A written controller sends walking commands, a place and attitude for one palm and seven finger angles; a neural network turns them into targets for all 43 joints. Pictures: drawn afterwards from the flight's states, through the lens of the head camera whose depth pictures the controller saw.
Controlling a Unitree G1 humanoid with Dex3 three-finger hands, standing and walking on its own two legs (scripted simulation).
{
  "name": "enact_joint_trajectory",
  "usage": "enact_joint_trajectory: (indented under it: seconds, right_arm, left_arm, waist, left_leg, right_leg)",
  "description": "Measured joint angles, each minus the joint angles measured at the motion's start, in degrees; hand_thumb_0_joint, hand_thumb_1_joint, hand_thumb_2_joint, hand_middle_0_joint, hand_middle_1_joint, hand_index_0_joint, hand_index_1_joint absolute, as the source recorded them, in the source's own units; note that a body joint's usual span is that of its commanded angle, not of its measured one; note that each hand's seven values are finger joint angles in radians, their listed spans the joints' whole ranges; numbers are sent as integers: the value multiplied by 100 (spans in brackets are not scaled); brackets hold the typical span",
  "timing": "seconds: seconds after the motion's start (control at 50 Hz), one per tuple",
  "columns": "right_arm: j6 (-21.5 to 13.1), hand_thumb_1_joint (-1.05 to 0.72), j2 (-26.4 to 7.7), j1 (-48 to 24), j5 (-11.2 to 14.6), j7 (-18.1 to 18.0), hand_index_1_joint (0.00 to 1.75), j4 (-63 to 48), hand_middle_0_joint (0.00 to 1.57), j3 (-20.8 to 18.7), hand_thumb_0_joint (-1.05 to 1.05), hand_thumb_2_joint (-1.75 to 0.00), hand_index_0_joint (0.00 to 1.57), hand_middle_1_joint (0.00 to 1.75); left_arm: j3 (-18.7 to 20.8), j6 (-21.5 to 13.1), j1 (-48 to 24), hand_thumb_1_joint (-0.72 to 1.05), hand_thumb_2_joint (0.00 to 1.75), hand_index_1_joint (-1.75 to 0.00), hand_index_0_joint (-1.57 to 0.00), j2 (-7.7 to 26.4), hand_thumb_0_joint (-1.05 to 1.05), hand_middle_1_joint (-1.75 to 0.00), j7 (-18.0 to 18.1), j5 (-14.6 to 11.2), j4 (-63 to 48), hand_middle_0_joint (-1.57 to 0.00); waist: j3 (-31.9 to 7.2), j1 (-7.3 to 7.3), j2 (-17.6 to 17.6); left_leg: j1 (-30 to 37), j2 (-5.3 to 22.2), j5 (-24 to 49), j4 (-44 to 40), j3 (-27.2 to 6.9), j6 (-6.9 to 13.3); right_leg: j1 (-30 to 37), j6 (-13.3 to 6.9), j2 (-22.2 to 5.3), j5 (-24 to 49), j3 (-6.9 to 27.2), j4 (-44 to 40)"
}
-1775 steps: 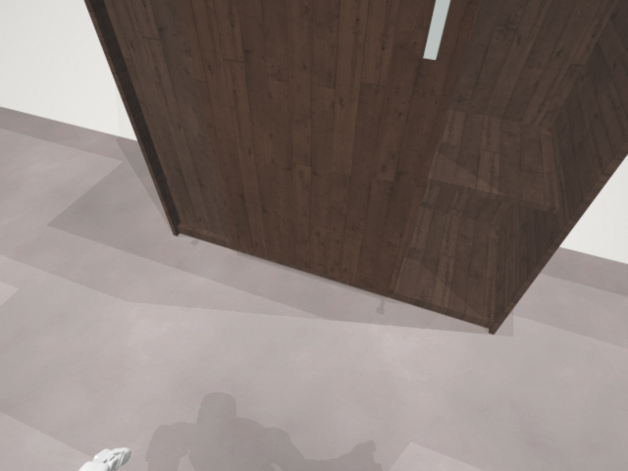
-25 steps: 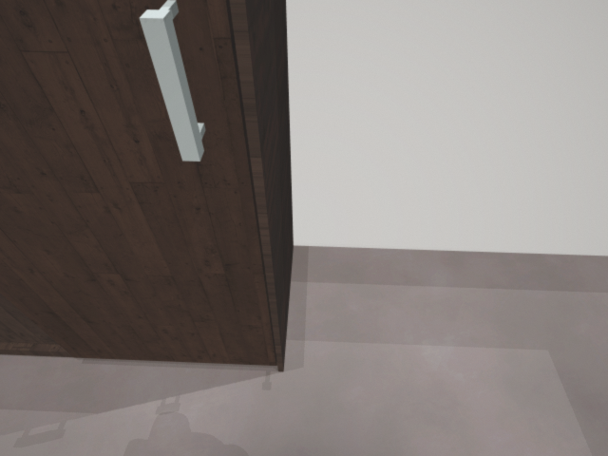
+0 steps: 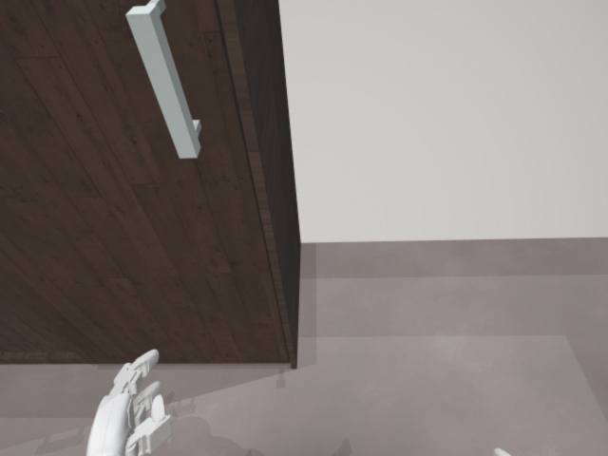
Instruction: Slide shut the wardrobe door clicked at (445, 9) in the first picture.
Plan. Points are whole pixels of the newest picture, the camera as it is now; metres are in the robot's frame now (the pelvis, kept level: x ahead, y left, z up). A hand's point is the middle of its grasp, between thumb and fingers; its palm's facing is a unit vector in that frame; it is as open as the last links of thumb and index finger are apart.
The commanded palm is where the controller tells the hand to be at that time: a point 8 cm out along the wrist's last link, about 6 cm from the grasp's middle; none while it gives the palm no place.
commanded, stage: raise the hand with hooked fingers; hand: left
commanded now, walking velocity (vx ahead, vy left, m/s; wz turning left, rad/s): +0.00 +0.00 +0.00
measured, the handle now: (174, 82) +0.49 +0.16 +0.27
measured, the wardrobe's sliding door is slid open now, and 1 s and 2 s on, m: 0.00 0.00 0.00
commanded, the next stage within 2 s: move the hooked fingers beside the handle in 1.90 s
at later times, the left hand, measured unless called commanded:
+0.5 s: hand (132, 385) +0.19 +0.19 +0.09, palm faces +0.01 -0.99 -0.10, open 10.3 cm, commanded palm +0.15 +0.26 +0.09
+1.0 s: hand (49, 295) +0.25 +0.25 +0.18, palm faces +0.09 -0.99 -0.12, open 13.1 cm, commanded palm +0.21 +0.30 +0.20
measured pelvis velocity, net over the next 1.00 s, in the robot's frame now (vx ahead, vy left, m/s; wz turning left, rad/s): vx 0.00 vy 0.01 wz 0.03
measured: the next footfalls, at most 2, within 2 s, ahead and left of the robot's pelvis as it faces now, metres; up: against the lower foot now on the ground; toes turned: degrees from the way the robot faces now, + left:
none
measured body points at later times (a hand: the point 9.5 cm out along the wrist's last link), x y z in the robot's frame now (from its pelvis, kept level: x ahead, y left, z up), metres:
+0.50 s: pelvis -0.03 +0.00 -0.03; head +0.00 -0.01 +0.42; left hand +0.18 +0.24 +0.10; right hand +0.18 -0.19 -0.11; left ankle -0.01 +0.13 -0.73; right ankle +0.00 -0.09 -0.73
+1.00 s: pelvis +0.00 +0.01 +0.00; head -0.01 -0.01 +0.45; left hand +0.23 +0.31 +0.18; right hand +0.22 -0.22 -0.05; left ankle -0.01 +0.13 -0.73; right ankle +0.00 -0.09 -0.73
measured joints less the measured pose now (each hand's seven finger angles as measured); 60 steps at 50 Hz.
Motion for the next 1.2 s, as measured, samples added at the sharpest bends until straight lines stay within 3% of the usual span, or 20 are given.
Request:
enact_joint_trajectory:
  seconds: [0.08, 0.14, 0.16, 0.22, 0.3, 0.36, 0.44, 0.48, 0.54, 0.6, 0.64, 0.72, 0.8, 0.94, 1.1, 1.2]
  right_arm:
    - [-337, -92, -82, -419, -101, 207, 30, -569, 20, -246, 2, -90, 20, 30]
    - [-292, -92, -13, -707, -106, 448, 30, -944, 20, -343, 2, -90, 20, 30]
    - [-226, -92, 7, -774, -111, 507, 30, -1084, 20, -364, 1, -90, 20, 30]
    - [33, -91, 35, -886, -115, 581, 30, -1498, 20, -379, 1, -90, 20, 30]
    - [140, -91, 82, -881, -115, 497, 30, -1783, 20, -237, 1, -90, 20, 30]
    - [-32, -91, 147, -860, -115, 401, 30, -1644, 20, -46, 1, -90, 20, 30]
    - [-199, -91, 269, -842, -78, 307, 30, -1274, 20, 270, 1, -90, 20, 30]
    - [-175, -90, 352, -811, -60, 264, 30, -1150, 20, 417, 1, -90, 21, 30]
    - [-36, -90, 456, -697, -38, 199, 30, -1095, 20, 557, 1, -90, 21, 30]
    - [75, -90, 454, -530, 1, 123, 30, -1126, 21, 582, 1, -90, 21, 30]
    - [56, -90, 386, -422, 29, 87, 30, -1119, 21, 542, 1, -90, 21, 30]
    - [-116, -90, 163, -273, 61, 93, 30, -992, 20, 394, 1, -90, 21, 30]
    - [-218, -90, -66, -299, 107, 87, 30, -878, 20, 285, 2, -90, 20, 30]
    - [-69, -90, -116, -736, 197, -53, 30, -968, 20, 300, 2, -90, 20, 30]
    - [86, -90, 51, -1009, 245, 7, 30, -1083, 20, 516, 1, -90, 20, 30]
    - [395, -90, 79, -1134, 307, 41, 30, -1105, 20, 642, 1, -90, 20, 30]
  left_arm:
    - [127, -975, -549, 80, 84, -39, -21, -228, 3, -39, -628, -211, -823, -20]
    - [248, -1854, -500, 72, 81, -43, -21, -450, 2, -43, -1431, -396, -901, -21]
    - [291, -2004, -396, 70, 80, -45, -22, -467, 1, -45, -1625, -371, -893, -22]
    - [370, -1812, 84, 62, 78, -49, -23, -308, 1, -49, -1811, -211, -969, -23]
    - [547, -1468, 627, 52, 74, -55, -24, 25, 1, -55, -1563, -243, -1265, -24]
    - [707, -1763, 530, 45, 71, -60, -24, 91, 1, -60, -1473, -482, -1606, -24]
    - [683, -2037, -273, 35, 67, -66, -24, 63, 1, -66, -1773, -676, -1885, -24]
    - [644, -1788, -708, 30, 65, -69, -24, 160, 1, -69, -1995, -648, -1873, -24]
    - [717, -1025, -1095, 23, 62, -73, -25, 464, 1, -73, -2236, -596, -1670, -25]
    - [1005, -204, -1123, 16, 59, -78, -26, 694, 1, -78, -2216, -754, -1504, -26]
    - [1277, 97, -1066, 12, 57, -81, -27, 737, 1, -81, -2072, -920, -1518, -26]
    - [1678, -19, -1034, 3, 53, -87, -27, 640, 0, -87, -1836, -1082, -1820, -27]
    - [1672, -149, -1197, -7, 49, -93, -27, 600, 0, -93, -1981, -1039, -2071, -27]
    - [1749, 791, -1838, -23, 42, -103, -29, 1034, 0, -103, -2310, -1010, -1767, -29]
    - [2259, 1206, -2723, -41, 34, -114, -30, 1274, -1, -114, -2468, -1186, -1698, -30]
    - [2331, 1936, -3324, -47, 32, -118, -30, 1571, -1, -118, -2722, -1112, -1254, -30]
  waist:
    - [-290, -10, -195]
    - [-428, 50, -441]
    - [-430, 90, -502]
    - [-316, 245, -538]
    - [-147, 435, -369]
    - [-37, 579, -228]
    - [100, 654, -82]
    - [133, 606, -47]
    - [99, 475, -43]
    - [44, 336, -39]
    - [20, 289, -33]
    - [20, 350, -53]
    - [61, 478, -47]
    - [169, 571, -32]
    - [81, 723, 19]
    - [77, 772, 103]
  left_leg:
    - [-668, -14, -273, 690, 36, -18]
    - [-1085, 39, -532, 1241, 89, -55]
    - [-1185, 57, -618, 1414, 93, -62]
    - [-1309, 86, -787, 1765, 42, -72]
    - [-1386, 81, -842, 1964, -166, -51]
    - [-1481, 69, -824, 2060, -342, -43]
    - [-1474, 48, -742, 2031, -478, -44]
    - [-1378, 43, -666, 1892, -464, -42]
    - [-1141, 43, -532, 1551, -335, -29]
    - [-837, 56, -426, 1190, -194, -15]
    - [-647, 67, -381, 997, -147, -14]
    - [-324, 71, -327, 723, -150, -9]
    - [-56, 51, -283, 529, -193, 13]
    - [337, 27, -121, 131, -193, 26]
    - [727, 26, 12, -244, -225, 16]
    - [832, 1, 112, -409, -246, 29]
  right_leg:
    - [-705, 1, -61, -279, 54, 727]
    - [-1154, -32, -39, -498, 120, 1272]
    - [-1253, -48, -29, -570, 128, 1432]
    - [-1331, -89, -19, -719, 87, 1715]
    - [-1241, -68, -35, -753, -113, 1737]
    - [-1197, -61, -45, -716, -285, 1688]
    - [-1082, -57, -53, -619, -419, 1543]
    - [-995, -50, -51, -542, -407, 1409]
    - [-851, -34, -37, -412, -287, 1156]
    - [-641, -13, -6, -303, -155, 880]
    - [-474, -3, 17, -248, -111, 699]
    - [-127, 13, 42, -170, -119, 383]
    - [189, 39, 38, -110, -165, 131]
    - [579, 52, 41, 40, -170, -253]
    - [1002, 51, 68, 183, -206, -668]
    - [1119, 60, 55, 273, -229, -835]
